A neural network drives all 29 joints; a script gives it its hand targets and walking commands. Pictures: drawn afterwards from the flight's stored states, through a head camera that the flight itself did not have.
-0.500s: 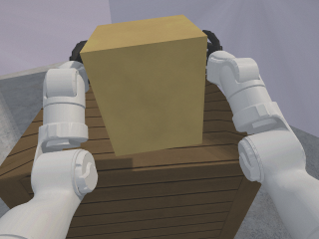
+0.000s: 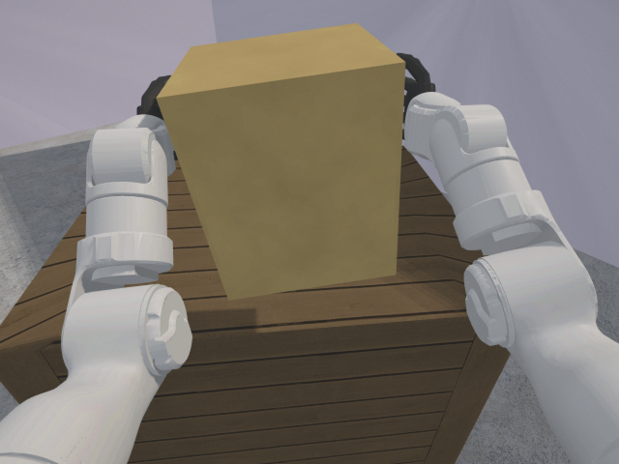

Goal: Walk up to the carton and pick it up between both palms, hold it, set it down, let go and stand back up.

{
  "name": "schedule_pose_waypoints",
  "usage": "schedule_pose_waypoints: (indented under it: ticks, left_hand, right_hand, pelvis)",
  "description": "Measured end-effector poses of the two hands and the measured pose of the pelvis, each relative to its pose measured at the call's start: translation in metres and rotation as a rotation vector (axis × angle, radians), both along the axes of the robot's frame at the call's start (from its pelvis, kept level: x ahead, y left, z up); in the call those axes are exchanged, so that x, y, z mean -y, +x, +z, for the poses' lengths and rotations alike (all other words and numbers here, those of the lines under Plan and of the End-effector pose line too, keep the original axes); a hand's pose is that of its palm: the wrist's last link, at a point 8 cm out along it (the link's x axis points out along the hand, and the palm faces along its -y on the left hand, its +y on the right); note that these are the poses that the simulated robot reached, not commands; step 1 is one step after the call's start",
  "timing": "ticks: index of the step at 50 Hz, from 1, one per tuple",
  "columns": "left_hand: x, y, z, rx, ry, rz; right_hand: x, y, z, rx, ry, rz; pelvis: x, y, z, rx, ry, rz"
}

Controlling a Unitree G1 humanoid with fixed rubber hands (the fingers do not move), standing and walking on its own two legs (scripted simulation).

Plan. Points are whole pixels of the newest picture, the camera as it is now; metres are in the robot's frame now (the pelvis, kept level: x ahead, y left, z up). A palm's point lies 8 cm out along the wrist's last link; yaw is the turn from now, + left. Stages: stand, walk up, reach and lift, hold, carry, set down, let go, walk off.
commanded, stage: hold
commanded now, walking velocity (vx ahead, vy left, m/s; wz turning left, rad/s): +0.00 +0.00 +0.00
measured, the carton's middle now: (293, 160) +0.38 -0.01 +0.27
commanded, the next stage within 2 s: set down in 0.42 s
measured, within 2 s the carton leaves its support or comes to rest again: neither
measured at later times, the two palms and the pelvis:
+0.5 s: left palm (156, 140) +0.38 +0.15 +0.31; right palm (416, 117) +0.37 -0.15 +0.33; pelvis +0.00 +0.00 +0.00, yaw +1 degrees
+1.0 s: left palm (163, 156) +0.42 +0.16 +0.27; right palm (397, 147) +0.40 -0.14 +0.28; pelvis +0.01 +0.00 +0.00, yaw +1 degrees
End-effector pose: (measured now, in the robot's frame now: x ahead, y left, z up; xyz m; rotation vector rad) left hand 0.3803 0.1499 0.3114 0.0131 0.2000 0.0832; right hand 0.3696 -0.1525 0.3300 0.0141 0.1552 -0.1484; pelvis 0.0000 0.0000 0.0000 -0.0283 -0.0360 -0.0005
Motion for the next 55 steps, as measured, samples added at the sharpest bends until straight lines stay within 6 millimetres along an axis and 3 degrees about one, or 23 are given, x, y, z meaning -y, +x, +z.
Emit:
schedule_pose_waypoints:
  ticks: [26,33,37,43,50,55]
  left_hand:
    - [0.001,0.003,-0.004,-0.012,0.012,-0.012]
    - [0.008,0.014,0.015,0.096,0.014,-0.024]
    - [0.011,0.025,0.017,0.099,0.01,-0.033]
    - [0.006,0.036,0.002,0.12,0.031,-0.035]
    - [-0.008,0.039,-0.042,0.069,0.023,-0.021]
    - [-0.012,0.034,-0.056,0.077,0.033,0.002]
  right_hand:
    - [0.0,0.001,-0.004,-0.018,0.004,-0.012]
    - [0.007,0.005,0.016,0.092,0.045,-0.026]
    - [0.01,0.012,0.018,0.101,0.064,-0.037]
    - [0.005,0.024,-0.003,0.127,0.025,-0.032]
    - [-0.008,0.03,-0.053,0.079,0.005,-0.02]
    - [-0.013,0.03,-0.072,0.089,0.01,-0.011]
  pelvis:
    - [0.0,0.002,0.0,-0.004,-0.001,0.017]
    - [-0.001,0.005,0.001,0.006,0.002,0.011]
    - [-0.001,0.008,0.001,0.039,0.008,0.006]
    - [-0.001,0.013,0.003,0.069,0.011,0.007]
    - [-0.003,0.012,0.002,0.081,0.008,0.023]
    - [-0.005,0.01,0.001,0.066,-0.001,0.031]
